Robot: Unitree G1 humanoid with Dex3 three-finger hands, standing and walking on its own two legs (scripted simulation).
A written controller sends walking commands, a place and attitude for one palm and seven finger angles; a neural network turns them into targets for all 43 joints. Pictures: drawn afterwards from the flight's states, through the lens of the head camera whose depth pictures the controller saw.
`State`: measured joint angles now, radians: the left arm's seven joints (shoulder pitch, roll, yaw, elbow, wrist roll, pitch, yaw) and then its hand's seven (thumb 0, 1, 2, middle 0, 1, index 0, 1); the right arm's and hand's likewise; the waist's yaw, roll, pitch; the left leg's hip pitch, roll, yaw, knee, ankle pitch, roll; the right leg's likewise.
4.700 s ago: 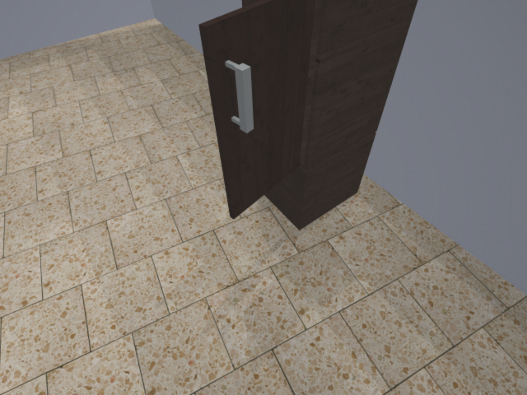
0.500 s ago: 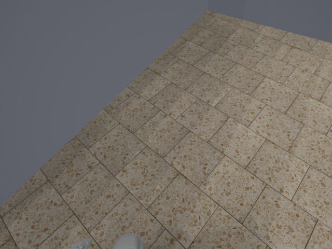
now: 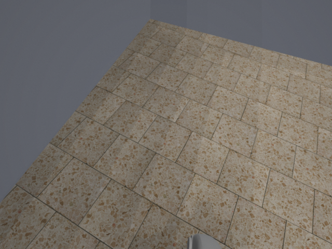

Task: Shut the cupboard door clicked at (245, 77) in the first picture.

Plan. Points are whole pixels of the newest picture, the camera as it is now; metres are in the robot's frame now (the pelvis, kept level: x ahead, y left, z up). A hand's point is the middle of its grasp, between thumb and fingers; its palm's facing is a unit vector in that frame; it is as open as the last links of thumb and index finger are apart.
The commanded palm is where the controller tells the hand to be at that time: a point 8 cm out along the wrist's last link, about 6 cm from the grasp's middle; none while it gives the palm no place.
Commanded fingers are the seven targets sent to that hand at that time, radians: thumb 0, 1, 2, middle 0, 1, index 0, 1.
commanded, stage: walk around to get in front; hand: left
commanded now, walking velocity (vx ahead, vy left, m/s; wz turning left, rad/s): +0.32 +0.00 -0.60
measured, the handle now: out of the picture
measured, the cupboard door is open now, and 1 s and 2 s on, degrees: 100 100 100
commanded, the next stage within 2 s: walk to a spot facing it in 0.50 s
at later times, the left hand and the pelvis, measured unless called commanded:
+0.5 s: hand (151, 167) +0.37 +0.08 -0.16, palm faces -0.27 -0.94 -0.23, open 7.2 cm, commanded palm none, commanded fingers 0.00 0.90 0.90 -0.20 -0.30 -0.20 -0.30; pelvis +0.22 -0.08 -0.01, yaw -16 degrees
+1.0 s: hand (159, 147) +0.47 +0.06 -0.20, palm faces -0.15 -0.98 -0.14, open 7.4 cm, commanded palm none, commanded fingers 0.00 0.90 0.90 -0.20 -0.30 -0.20 -0.30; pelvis +0.45 -0.10 -0.01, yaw -13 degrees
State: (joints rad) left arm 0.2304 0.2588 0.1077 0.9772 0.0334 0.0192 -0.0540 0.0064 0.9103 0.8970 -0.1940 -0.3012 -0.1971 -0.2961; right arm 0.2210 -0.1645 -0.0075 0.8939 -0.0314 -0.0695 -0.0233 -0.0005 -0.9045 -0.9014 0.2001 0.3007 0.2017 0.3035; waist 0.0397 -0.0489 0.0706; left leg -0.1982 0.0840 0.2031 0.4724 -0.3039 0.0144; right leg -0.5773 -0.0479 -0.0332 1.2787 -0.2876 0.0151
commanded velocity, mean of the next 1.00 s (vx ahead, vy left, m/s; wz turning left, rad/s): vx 0.18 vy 0.00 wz -0.02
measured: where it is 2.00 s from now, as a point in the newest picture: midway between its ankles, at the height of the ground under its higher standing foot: (197, 197)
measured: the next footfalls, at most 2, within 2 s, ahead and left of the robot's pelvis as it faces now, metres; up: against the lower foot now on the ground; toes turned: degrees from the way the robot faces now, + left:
right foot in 0.32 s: +0.26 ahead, -0.12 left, +0.00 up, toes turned -17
left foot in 0.88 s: +0.52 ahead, -0.09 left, +0.00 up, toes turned -12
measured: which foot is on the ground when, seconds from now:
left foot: down 0.00-0.30, up 0.32-0.86, down 0.88-1.00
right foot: up 0.00-0.30, down 0.32-0.88, up 0.90-1.00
